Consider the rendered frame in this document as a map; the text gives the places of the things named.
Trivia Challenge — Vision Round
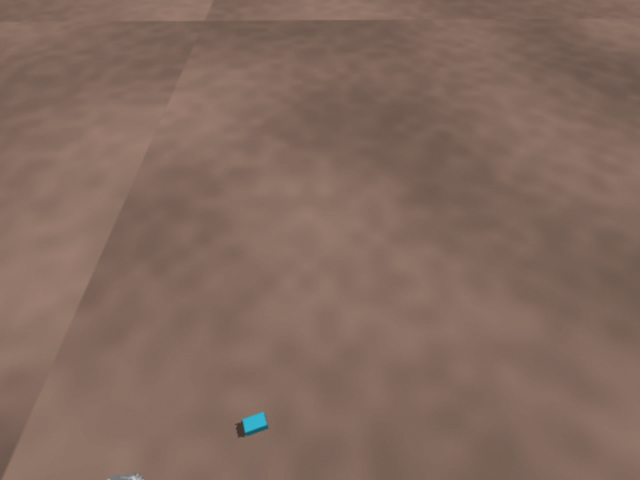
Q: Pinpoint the small box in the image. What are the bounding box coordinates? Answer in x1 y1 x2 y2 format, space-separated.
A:
242 412 268 436

